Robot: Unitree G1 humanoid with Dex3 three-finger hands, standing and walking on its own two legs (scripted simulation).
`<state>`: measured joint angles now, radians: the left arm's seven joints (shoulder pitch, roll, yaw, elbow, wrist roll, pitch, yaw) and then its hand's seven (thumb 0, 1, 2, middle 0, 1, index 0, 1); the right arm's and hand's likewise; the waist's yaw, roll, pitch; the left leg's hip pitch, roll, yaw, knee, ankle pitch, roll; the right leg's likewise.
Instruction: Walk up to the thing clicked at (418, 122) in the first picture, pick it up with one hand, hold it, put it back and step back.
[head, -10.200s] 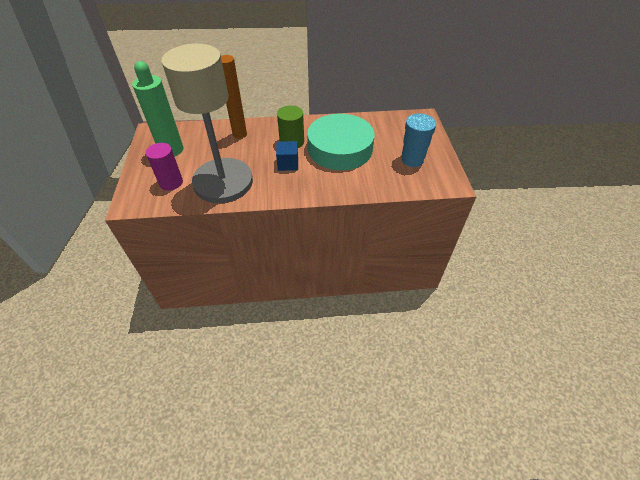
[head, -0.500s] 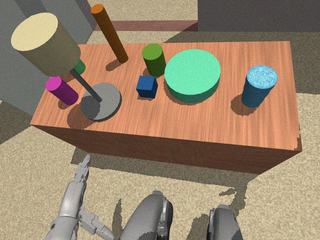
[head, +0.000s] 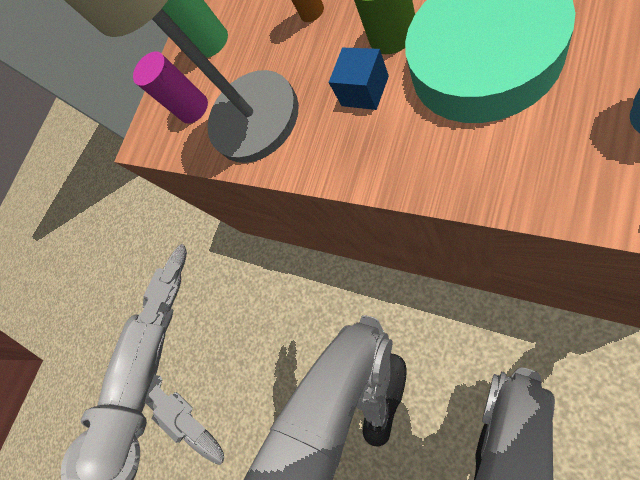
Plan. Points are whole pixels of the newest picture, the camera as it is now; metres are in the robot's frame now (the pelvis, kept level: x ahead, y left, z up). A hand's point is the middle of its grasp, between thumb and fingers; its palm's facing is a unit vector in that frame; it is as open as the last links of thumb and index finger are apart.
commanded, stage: close in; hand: right
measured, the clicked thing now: out of the picture +0.58 -0.22 -0.04
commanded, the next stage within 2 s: rest palm in 0.34 s
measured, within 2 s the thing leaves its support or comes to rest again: neither
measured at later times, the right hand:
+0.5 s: hand out of the picture +0.54 -0.23 -0.03, palm faces +0.22 +0.97 +0.03, open 17.7 cm
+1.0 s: hand out of the picture +0.56 -0.21 -0.03, palm faces +0.21 +0.98 +0.01, open 16.6 cm
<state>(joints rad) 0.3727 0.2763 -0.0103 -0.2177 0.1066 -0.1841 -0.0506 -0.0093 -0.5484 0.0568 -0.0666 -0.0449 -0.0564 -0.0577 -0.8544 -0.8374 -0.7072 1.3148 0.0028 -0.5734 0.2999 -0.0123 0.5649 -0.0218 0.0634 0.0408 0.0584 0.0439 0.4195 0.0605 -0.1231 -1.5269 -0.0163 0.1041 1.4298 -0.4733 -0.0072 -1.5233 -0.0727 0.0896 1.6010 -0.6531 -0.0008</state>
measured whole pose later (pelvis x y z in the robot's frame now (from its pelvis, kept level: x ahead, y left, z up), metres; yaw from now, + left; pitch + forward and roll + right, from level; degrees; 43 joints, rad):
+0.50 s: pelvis +0.00 +0.01 +0.00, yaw -1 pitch +32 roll +5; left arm 0.47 0.32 0.09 -0.39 0.08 -0.12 -0.05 -0.01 -0.54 0.05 -0.07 -0.05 -0.06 -0.06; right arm -0.88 -0.68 -0.62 1.26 -0.04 -0.54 0.11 -0.01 0.59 -0.04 0.04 0.05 0.04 0.05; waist 0.39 0.03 -0.13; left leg -1.53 -0.01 0.08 1.47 -0.49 0.00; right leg -1.50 -0.06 0.07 1.60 -0.66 0.01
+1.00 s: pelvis +0.00 +0.01 -0.01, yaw -1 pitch +33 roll +5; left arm 0.44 0.32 0.07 -0.39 0.09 -0.10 -0.06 -0.01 -0.57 0.08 -0.07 -0.05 -0.05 -0.07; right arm -0.94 -0.69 -0.58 1.28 -0.08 -0.54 0.07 -0.01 0.49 -0.04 0.25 0.11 0.23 0.12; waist 0.41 0.03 -0.14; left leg -1.57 0.00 0.08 1.49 -0.50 0.00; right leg -1.54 -0.06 0.07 1.62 -0.66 0.01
